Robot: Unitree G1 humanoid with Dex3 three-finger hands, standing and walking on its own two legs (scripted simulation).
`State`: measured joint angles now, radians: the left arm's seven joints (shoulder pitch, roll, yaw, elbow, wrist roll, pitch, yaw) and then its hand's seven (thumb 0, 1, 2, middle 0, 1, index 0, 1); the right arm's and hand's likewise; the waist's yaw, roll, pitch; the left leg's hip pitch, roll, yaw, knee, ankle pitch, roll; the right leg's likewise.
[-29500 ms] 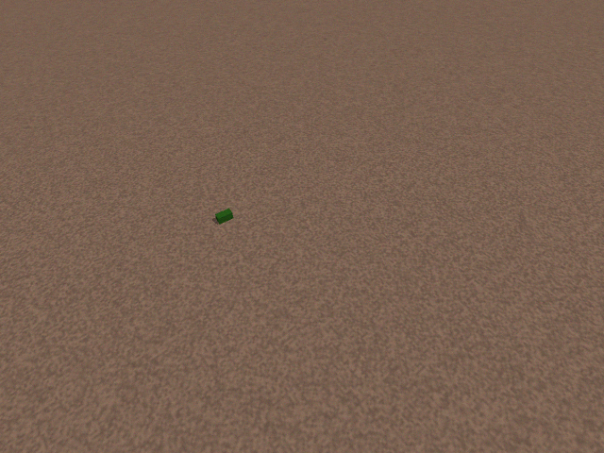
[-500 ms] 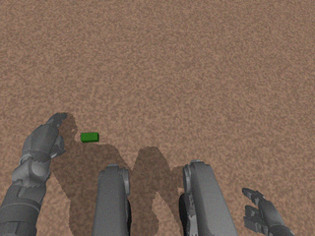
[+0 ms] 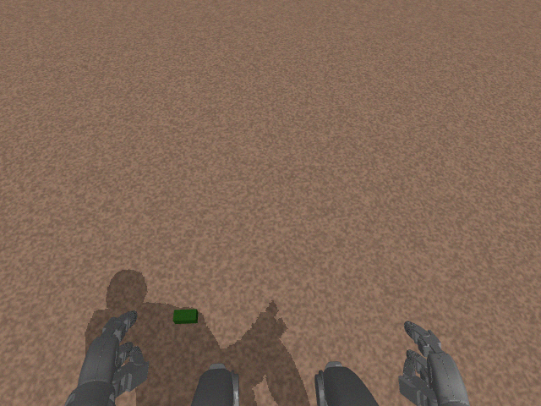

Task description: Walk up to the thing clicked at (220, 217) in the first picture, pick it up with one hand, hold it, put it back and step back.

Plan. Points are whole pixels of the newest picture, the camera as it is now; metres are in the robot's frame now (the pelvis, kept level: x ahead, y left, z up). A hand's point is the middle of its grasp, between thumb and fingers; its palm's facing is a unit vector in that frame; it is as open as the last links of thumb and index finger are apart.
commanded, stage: home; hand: left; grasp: from above
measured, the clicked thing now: (185, 316) +0.45 +0.25 -0.63
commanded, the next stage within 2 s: none
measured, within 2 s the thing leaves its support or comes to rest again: neither
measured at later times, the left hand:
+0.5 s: hand (131, 378) +0.20 +0.18 +0.02, palm faces +0.08 -0.98 -0.19, open 7.4 cm
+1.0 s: hand (131, 382) +0.19 +0.18 +0.02, palm faces +0.07 -0.98 -0.20, open 7.4 cm
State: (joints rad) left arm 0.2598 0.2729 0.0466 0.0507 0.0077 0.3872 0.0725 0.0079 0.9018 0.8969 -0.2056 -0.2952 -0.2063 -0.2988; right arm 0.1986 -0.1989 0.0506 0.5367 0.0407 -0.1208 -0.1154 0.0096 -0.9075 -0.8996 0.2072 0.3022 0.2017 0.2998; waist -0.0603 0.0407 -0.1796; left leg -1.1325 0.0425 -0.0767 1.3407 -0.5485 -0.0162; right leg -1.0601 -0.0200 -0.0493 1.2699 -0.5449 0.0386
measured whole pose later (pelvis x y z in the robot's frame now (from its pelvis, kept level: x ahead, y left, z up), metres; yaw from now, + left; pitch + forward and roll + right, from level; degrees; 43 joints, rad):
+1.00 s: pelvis +0.03 +0.00 +0.07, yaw +1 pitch +10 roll -3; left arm 0.49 0.22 0.03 -0.13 -0.05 0.46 0.02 0.01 0.91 0.90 -0.20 -0.29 -0.20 -0.30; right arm 0.29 -0.22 0.03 0.55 0.01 -0.24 -0.18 0.01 -0.90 -0.90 0.21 0.30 0.20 0.30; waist -0.04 0.05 -0.16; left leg -0.71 0.04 -0.06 1.01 -0.47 -0.02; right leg -0.64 -0.02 -0.05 0.94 -0.46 0.03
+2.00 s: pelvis +0.04 +0.00 +0.07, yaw +1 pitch +10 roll -3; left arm 0.50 0.22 0.03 -0.14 -0.05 0.46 0.01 0.01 0.91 0.90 -0.20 -0.29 -0.20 -0.30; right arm 0.29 -0.22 0.03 0.55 0.01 -0.24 -0.19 0.01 -0.90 -0.90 0.21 0.30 0.20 0.30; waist -0.03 0.05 -0.16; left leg -0.71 0.04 -0.06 1.01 -0.48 -0.02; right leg -0.64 -0.02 -0.04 0.94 -0.48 0.03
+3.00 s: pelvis +0.04 +0.00 +0.12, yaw +2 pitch -3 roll +0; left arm 0.22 0.28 0.04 1.07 0.03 0.02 0.03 0.00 0.91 0.90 -0.20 -0.30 -0.20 -0.30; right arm 0.17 -0.28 -0.03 1.05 -0.03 0.00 -0.02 0.01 -0.91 -0.90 0.21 0.30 0.20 0.30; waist 0.03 0.01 0.06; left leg -0.19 0.00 -0.02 0.49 -0.25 0.00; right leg -0.15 -0.07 -0.03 0.46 -0.26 0.05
